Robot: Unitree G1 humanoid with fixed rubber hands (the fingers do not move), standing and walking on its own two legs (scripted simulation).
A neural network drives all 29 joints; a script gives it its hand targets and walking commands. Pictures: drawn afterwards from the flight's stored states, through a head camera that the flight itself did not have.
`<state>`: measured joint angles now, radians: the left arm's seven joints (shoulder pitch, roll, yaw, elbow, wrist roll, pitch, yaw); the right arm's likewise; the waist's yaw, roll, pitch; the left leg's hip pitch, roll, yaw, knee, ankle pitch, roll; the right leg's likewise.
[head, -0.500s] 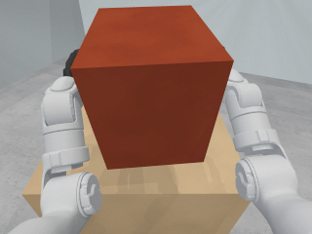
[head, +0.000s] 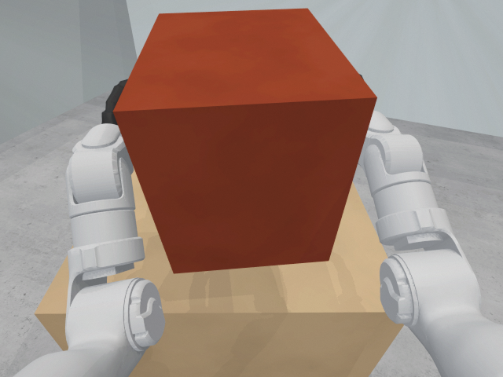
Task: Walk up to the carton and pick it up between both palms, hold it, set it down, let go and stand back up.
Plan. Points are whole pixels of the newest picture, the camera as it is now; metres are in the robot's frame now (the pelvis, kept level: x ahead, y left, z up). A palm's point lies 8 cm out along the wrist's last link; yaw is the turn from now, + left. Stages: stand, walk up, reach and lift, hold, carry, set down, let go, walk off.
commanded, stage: hold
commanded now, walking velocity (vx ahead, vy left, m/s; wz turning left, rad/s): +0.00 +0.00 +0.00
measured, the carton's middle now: (243, 136) +0.41 -0.01 +0.23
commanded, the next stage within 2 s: none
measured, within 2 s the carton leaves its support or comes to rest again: neither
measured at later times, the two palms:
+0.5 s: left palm (118, 133) +0.36 +0.17 +0.26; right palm (357, 119) +0.37 -0.17 +0.28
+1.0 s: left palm (118, 134) +0.36 +0.17 +0.26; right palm (357, 119) +0.37 -0.17 +0.28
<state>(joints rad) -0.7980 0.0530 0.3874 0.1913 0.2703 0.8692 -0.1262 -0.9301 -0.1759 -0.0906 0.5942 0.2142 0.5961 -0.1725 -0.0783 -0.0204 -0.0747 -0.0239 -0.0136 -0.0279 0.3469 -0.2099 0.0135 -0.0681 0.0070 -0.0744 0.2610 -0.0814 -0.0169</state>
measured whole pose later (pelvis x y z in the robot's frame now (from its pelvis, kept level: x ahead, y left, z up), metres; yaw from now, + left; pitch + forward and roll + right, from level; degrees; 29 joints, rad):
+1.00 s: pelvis +0.00 +0.00 +0.00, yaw +0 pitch -7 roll -1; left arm -0.80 0.05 0.39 0.20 0.27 0.87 -0.13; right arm -0.93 -0.18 -0.09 0.59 0.21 0.60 -0.17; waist -0.08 -0.02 -0.07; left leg -0.02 -0.01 -0.03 0.35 -0.21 0.01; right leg -0.07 0.01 -0.07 0.26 -0.08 -0.02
